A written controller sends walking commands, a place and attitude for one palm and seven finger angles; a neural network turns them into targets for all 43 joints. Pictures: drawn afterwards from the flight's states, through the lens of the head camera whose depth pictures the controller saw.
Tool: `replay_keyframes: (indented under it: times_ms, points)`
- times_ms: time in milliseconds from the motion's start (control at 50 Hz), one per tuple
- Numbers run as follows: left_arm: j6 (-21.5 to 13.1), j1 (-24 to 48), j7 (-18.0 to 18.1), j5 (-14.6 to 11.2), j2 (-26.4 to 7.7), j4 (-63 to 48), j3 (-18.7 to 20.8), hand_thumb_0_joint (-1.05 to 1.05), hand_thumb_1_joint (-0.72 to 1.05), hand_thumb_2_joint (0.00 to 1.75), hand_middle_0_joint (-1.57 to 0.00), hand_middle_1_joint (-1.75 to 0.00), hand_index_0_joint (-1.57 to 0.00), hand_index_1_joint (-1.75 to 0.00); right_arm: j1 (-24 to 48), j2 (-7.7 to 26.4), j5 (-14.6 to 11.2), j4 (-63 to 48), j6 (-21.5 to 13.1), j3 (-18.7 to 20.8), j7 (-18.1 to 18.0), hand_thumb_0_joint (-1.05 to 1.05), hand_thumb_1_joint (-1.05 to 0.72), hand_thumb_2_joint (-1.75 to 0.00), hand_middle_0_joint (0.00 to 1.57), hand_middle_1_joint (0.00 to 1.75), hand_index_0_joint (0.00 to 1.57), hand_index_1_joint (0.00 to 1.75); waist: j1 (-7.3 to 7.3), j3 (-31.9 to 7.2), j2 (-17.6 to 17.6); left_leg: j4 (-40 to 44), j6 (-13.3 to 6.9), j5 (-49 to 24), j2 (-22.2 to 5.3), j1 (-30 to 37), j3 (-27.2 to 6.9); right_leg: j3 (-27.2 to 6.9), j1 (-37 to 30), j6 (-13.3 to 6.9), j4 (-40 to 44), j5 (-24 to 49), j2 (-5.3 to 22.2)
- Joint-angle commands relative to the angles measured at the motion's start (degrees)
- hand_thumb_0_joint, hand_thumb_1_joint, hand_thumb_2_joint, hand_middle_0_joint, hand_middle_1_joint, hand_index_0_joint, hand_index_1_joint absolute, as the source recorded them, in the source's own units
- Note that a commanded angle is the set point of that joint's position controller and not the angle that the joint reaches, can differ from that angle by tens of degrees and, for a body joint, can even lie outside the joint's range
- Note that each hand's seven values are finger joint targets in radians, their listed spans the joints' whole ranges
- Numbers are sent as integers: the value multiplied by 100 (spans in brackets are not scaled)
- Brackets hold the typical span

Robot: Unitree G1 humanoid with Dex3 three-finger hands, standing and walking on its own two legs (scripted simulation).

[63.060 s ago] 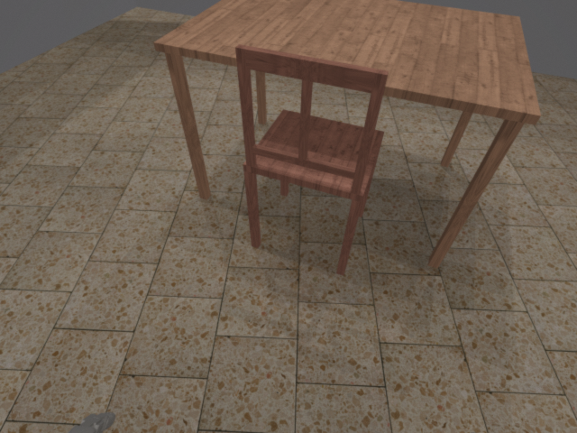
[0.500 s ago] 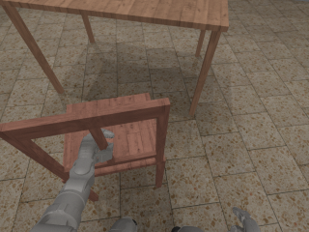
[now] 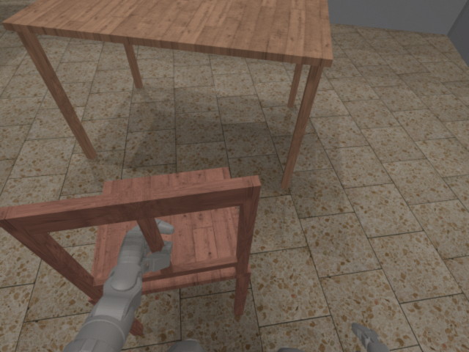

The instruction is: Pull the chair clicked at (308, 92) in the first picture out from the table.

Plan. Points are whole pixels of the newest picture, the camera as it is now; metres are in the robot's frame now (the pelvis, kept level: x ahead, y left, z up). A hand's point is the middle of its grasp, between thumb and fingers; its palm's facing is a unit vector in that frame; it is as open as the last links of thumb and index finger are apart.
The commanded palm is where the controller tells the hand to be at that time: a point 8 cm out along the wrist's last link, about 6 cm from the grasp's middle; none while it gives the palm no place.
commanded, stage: stop walking, hand still on the chair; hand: left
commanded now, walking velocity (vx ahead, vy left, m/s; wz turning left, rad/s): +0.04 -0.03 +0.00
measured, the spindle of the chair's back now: (157, 246) +0.32 +0.17 -0.08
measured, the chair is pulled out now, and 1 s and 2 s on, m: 0.56 0.57 0.57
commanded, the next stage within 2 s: open the thumb and straighten the fingers in 0.80 s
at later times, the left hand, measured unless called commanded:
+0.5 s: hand (164, 253) +0.30 +0.15 -0.06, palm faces +0.10 -0.98 -0.18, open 5.7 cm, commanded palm +0.28 +0.20 -0.04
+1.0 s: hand (164, 251) +0.30 +0.15 -0.06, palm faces +0.10 -0.98 -0.15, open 5.8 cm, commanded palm +0.27 +0.20 -0.03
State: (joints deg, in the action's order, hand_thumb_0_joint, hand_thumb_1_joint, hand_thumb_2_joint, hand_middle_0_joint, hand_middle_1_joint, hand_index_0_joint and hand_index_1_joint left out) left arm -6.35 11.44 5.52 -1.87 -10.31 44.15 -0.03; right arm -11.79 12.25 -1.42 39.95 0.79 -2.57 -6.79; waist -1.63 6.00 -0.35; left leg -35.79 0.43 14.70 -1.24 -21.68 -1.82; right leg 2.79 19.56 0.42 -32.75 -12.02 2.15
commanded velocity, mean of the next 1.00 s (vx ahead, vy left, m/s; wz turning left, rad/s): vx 0.00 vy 0.00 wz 0.00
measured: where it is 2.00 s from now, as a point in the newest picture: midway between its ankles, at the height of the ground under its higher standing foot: outside the picture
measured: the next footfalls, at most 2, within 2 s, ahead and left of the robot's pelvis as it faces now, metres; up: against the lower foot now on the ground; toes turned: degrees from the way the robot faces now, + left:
none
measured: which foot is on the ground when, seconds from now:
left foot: down 0.00-1.00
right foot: down 0.00-1.00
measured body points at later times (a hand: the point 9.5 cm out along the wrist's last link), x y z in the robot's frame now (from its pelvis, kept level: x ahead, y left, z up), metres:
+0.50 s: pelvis +0.06 -0.02 +0.01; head +0.08 -0.02 +0.46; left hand +0.29 +0.20 -0.04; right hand +0.21 -0.26 -0.09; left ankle +0.09 +0.13 -0.73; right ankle +0.08 -0.14 -0.73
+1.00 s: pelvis +0.07 -0.02 +0.01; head +0.08 -0.01 +0.46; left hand +0.29 +0.20 -0.04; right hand +0.22 -0.25 -0.09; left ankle +0.09 +0.13 -0.73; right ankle +0.08 -0.14 -0.73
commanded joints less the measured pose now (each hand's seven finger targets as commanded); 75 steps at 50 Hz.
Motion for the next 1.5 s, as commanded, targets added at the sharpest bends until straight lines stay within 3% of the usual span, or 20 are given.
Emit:
replay_keyframes:
  times_ms: [0, 60, 120, 200, 240, 280, 340, 460, 880, 900, 940, 980, 1080, 1100, 1120, 1180, 1240, 1380, 1400, 1480]
  points:
    - [-380, 1462, 133, 119, -878, -1600, 237, 0, 90, 90, -50, -145, -50, -145, 482, 717, 43, -771, -347, 233, -68, 0, -90, -90, 20, 30, 20, 30, 110, -1417, -649, 1948, -375, 1728, -692, 178, -1328, -262, -748, -66, 274, -1480, 64]
    - [-336, 1198, 71, 106, -778, -1329, 175, 0, 90, 90, -50, -145, -50, -145, 525, 743, -19, -771, -325, 246, -34, 0, -90, -90, 20, 30, 20, 30, 192, -903, -1116, 2641, -607, 2835, -882, -729, -1582, -259, -1351, -83, -169, -1244, -112]
    - [-430, 1121, 13, 123, -955, -1322, 269, 0, 90, 90, -50, -145, -50, -145, 314, 738, 17, -622, -352, 298, 4, 0, -90, -90, 20, 30, 20, 30, 188, -1041, -933, 1923, -428, 1974, -459, -259, -880, -402, -1446, -107, 726, -965, 18]
    - [-482, 1366, 19, 166, -765, -1555, 95, 0, 90, 90, -50, -145, -50, -145, 177, 681, 43, -550, -511, 323, 9, 0, -90, -90, 20, 30, 20, 30, 46, -1575, 152, 716, -145, 124, -152, 1175, -355, -967, -766, -346, 1459, -586, 651]
    - [-426, 1058, 31, 171, -796, -1539, 126, 0, 90, 90, -50, -145, -50, -145, 181, 719, 36, -527, -583, 334, 5, 0, -90, -90, 20, 30, 20, 30, 56, -1619, -206, 1102, -132, -67, -297, 1316, -483, -651, -700, -218, 1290, -640, 448]
    - [-411, 886, 22, 141, -791, -1536, 135, 0, 90, 90, -50, -145, -50, -145, 245, 737, 9, -552, -552, 348, -5, 0, -90, -90, 20, 30, 20, 30, 95, -1391, 45, 1192, -164, -24, -363, 1246, -529, -655, -625, -176, 1383, -836, 359]
    - [-434, 604, 20, 166, -852, -1634, 227, 0, 90, 90, -50, -145, -50, -145, 308, 732, 45, -497, -572, 343, -11, 0, -90, -90, 20, 30, 20, 30, 117, -1406, -256, 1216, -198, -994, -414, 1362, -499, -558, -853, -161, 1212, 146, 321]
    - [-413, 31, -19, 160, -763, -1916, 160, 0, 90, 90, -50, -145, -50, -145, 428, 736, 34, -612, -522, 365, 18, 0, -90, -90, 20, 30, 20, 30, 130, -1745, -148, 1043, -147, -2229, -465, 1697, -388, -483, -1270, -160, 1015, 1687, 401]
    - [-201, -421, 53, 108, -991, -2195, 387, 0, 90, 90, -50, -145, -50, -145, 609, 703, 25, -890, -168, 314, 15, 0, -90, -90, 20, 30, 20, 30, 171, -1351, -385, 1290, -153, -1418, -423, 1518, -384, -421, -1077, -167, 1391, 661, 345]
    - [52, -967, -130, -238, -310, -1914, -52, 0, 78, 84, -50, -145, -50, -145, 550, 901, -230, -996, -241, 393, 224, 0, -90, -90, 20, 30, 20, 30, -284, -1081, 271, 1123, -146, -460, -124, 796, -9, 16, -462, -118, 968, 175, 149]
    - [-53, -505, -240, -309, -717, -2566, 285, 0, 54, 73, -50, -145, -50, -145, 683, 947, -226, -1108, -316, 417, 311, 0, -90, -90, 20, 30, 20, 30, -145, -1161, 321, 965, -186, 111, -44, 380, 16, 19, -322, -141, 782, -223, 131]
    - [-120, -885, -261, -332, -851, -2994, 425, 0, 30, 61, -50, -145, -50, -145, 713, 885, -192, -1270, -467, 449, 337, 0, -90, -90, 20, 30, 20, 30, -28, -1479, -220, 716, -192, 300, 40, 257, 81, -51, -166, -150, 559, -466, 89]
    - [174, -1176, -250, -259, -472, -3495, 84, 0, -31, 32, -50, -145, -50, -145, 627, 889, -150, -1463, -657, 449, 377, 0, -90, -90, 20, 30, 20, 30, -67, -1706, -245, 270, -182, 281, 32, -60, 25, 19, 332, -149, 39, -508, 13]
    - [279, -1180, -225, -273, -404, -3584, 39, 0, -43, 26, -47, -138, -47, -138, 608, 908, -138, -1504, -697, 457, 361, 0, -90, -90, 20, 30, 20, 30, -71, -1805, -127, 188, -187, 274, 41, -113, 15, 34, 380, -130, -38, -491, 10]
    - [388, -1173, -151, -305, -1077, -3490, 717, 0, -55, 20, -45, -130, -45, -130, 544, 1008, -148, -1445, -688, 486, 325, 0, -90, -90, 20, 30, 20, 30, -31, -1780, 48, 154, -190, 281, 19, -244, -24, 5, 370, -142, -64, -501, -11]
    - [642, -1411, -139, -340, -797, -3780, 606, 0, -55, 20, -38, -109, -38, -109, 528, 995, -123, -1551, -744, 484, 253, 0, -90, -90, 20, 30, 20, 30, 16, -2065, 154, -37, -186, -7, 50, -268, 45, 29, 390, -103, -286, -189, -6]
    - [782, -1542, -168, -339, -439, -4323, 224, 0, -55, 20, -30, -87, -30, -87, 435, 963, -111, -1636, -854, 482, 236, 0, -90, -90, 20, 30, 20, 30, -31, -2295, -123, -219, -165, -444, 41, -113, 26, 80, 450, -124, -499, 181, 0]
    - [1164, -2510, -179, -274, -504, -4856, 250, 0, -55, 20, -13, -36, -13, -36, 272, 964, -75, -1820, -891, 480, 230, 0, -90, -90, 20, 30, 20, 30, -1, -2261, 44, -560, -150, -965, 33, -319, 5, 126, 560, -108, -791, 730, 8]
    - [1187, -1700, -122, -253, -879, -4909, 522, 0, -55, 20, -10, -29, -10, -29, 181, 1034, -61, -1731, -846, 458, 195, 0, -90, -90, 20, 30, 20, 30, -157, -2145, 118, -625, -161, -876, 52, -403, -26, 99, 702, -91, -798, 748, -2]
    - [1257, -2184, -152, -247, -685, -5149, 467, 0, -55, 20, 0, 0, 0, 0, 153, 951, -31, -1848, -830, 463, 154, 0, -90, -90, 20, 30, 20, 30, -55, -2294, -42, -761, -167, -1114, 86, -364, 18, 107, 615, -109, -914, 983, 9]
